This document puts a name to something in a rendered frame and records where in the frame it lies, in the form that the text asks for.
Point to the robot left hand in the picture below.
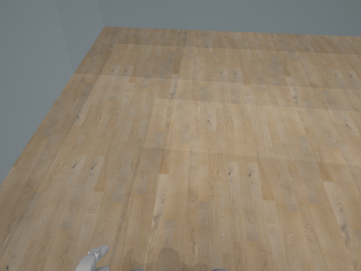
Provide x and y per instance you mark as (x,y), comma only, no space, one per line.
(88,262)

